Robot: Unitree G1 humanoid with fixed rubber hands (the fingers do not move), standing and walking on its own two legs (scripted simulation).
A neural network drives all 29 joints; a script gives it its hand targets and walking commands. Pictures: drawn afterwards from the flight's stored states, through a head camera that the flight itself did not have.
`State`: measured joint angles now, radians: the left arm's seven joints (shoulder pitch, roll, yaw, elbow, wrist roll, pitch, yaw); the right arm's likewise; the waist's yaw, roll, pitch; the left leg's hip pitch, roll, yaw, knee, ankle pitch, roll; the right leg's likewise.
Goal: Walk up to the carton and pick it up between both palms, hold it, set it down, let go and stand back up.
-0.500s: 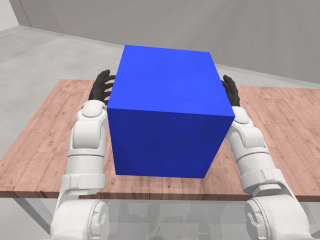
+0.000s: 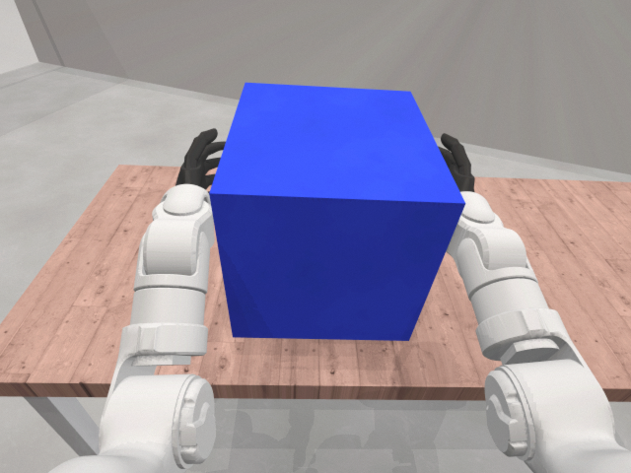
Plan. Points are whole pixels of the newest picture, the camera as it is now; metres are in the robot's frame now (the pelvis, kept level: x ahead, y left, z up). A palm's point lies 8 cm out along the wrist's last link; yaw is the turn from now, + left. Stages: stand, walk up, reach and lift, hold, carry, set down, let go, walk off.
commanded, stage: reach and lift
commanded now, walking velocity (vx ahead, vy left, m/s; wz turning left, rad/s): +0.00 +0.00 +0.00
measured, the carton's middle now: (325, 209) +0.40 +0.00 +0.17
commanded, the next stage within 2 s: hold in 0.30 s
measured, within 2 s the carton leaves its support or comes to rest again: neither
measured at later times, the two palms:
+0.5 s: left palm (192, 182) +0.38 +0.16 +0.23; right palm (460, 185) +0.38 -0.16 +0.23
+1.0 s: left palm (187, 172) +0.37 +0.16 +0.25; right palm (466, 174) +0.37 -0.16 +0.25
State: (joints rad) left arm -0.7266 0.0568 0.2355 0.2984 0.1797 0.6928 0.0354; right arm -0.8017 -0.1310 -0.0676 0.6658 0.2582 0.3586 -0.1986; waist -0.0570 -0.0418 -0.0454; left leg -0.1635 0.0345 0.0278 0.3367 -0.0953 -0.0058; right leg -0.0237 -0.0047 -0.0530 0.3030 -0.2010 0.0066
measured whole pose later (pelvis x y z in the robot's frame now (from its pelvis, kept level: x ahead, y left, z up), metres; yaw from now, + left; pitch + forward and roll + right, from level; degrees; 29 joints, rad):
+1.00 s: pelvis +0.00 +0.00 +0.00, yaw -1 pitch -4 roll -1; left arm -0.77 0.06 0.27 0.25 0.17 0.83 0.03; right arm -0.87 -0.17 -0.03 0.64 0.34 0.49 -0.23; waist -0.06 -0.03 -0.11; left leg -0.17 0.04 0.01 0.35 -0.11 -0.01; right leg -0.03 0.01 -0.03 0.30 -0.20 0.00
